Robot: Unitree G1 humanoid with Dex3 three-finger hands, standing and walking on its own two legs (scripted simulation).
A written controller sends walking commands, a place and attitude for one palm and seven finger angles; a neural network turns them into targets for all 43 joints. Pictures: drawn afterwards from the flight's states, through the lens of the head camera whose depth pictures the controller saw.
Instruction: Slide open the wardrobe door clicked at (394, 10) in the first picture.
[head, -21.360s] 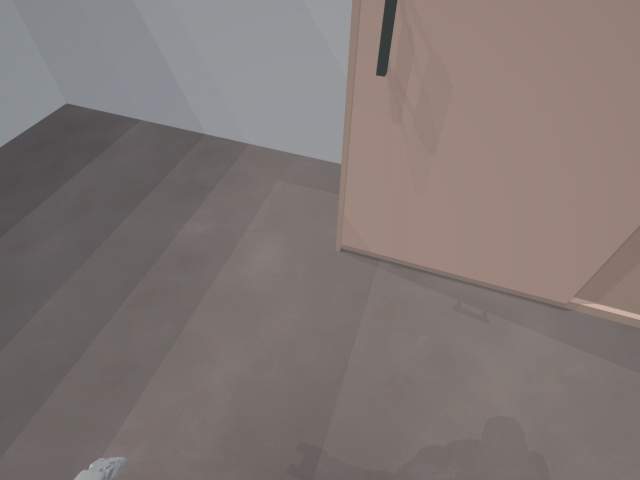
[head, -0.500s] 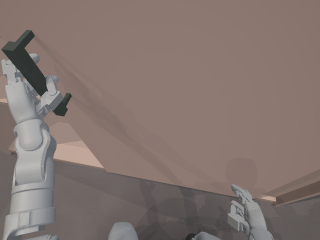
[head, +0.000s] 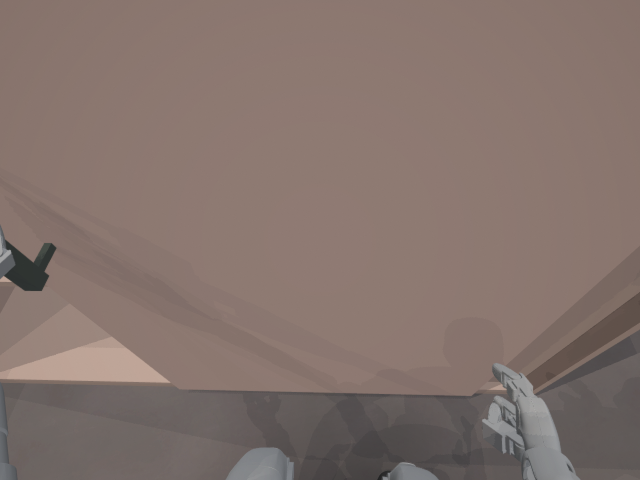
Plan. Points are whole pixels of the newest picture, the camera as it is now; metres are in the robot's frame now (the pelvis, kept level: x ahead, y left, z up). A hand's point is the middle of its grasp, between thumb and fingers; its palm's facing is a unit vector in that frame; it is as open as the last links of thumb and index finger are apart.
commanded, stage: stop walking and hold the door there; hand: left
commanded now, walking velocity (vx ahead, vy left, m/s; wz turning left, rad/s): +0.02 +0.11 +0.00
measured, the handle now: out of the picture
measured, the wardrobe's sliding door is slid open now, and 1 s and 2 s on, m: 0.68 0.68 0.68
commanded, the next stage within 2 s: none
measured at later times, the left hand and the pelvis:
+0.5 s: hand out of the picture +0.29 +0.38 +0.14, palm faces +0.67 -0.68 -0.30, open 6.8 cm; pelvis -0.03 -0.01 +0.01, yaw -4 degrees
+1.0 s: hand out of the picture +0.29 +0.38 +0.14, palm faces +0.65 -0.70 -0.29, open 6.7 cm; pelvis -0.04 +0.00 +0.01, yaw -3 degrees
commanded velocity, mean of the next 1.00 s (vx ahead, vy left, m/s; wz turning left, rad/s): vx -0.01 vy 0.03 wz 0.03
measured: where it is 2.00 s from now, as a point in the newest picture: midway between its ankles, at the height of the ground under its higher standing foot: outside the picture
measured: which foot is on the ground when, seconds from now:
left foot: up 0.00-0.08, down 0.10-1.00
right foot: down 0.00-0.10, up 0.12-0.38, down 0.40-1.00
